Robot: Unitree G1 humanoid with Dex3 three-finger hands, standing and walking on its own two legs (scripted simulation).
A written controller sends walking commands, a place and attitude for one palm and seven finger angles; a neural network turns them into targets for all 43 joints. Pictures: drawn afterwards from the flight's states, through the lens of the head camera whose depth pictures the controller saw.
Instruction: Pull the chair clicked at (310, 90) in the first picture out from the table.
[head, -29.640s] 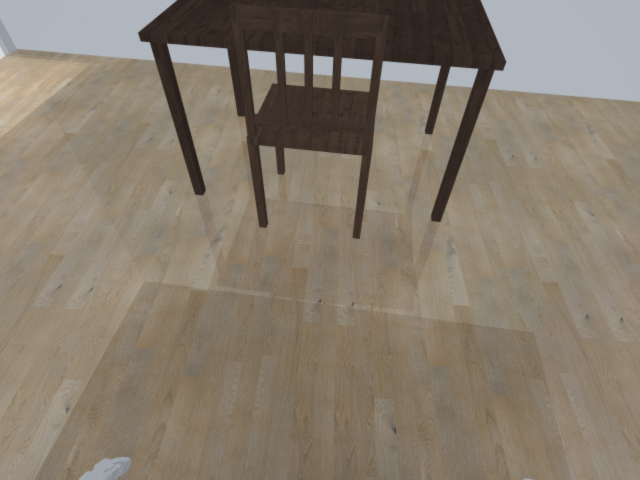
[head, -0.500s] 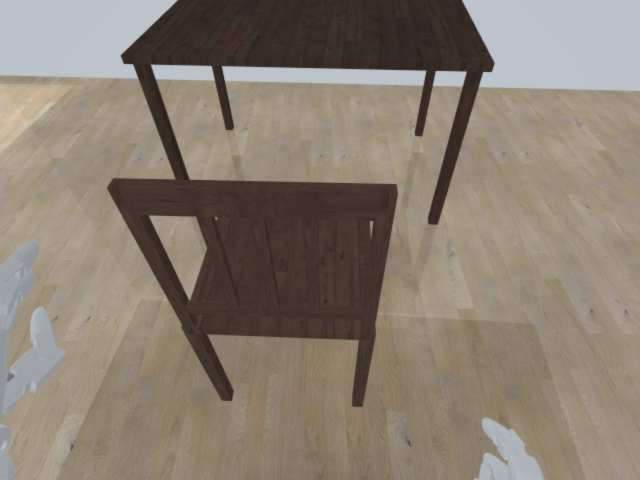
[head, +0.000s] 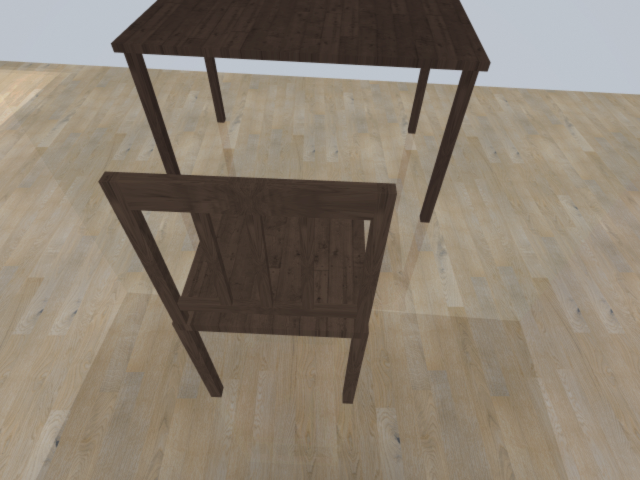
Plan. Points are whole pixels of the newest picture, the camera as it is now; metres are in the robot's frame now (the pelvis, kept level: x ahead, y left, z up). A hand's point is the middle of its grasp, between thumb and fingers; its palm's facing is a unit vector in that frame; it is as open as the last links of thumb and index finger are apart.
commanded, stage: let the arm hang, fingers relaxed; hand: left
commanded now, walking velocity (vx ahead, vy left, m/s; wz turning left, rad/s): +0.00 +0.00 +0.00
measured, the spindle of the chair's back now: (261, 263) +0.49 +0.14 -0.09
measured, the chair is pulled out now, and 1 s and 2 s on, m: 0.67 0.67 0.67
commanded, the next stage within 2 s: look to check the result in 0.56 s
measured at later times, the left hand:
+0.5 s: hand out of the picture -0.01 +0.14 -0.18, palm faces +0.02 -0.99 -0.16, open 7.3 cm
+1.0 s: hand out of the picture +0.00 +0.15 -0.17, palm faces +0.04 -0.98 -0.19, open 7.3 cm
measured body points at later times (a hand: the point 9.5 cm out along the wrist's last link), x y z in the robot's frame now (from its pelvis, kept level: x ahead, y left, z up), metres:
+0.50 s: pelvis +0.01 -0.01 +0.00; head +0.02 -0.01 +0.45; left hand -0.01 +0.19 -0.16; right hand -0.03 -0.21 -0.16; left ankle -0.01 +0.10 -0.74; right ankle +0.04 -0.12 -0.74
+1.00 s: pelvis +0.01 -0.02 +0.00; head +0.03 -0.02 +0.45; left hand +0.00 +0.20 -0.16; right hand -0.02 -0.21 -0.16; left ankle -0.01 +0.10 -0.74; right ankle +0.04 -0.12 -0.74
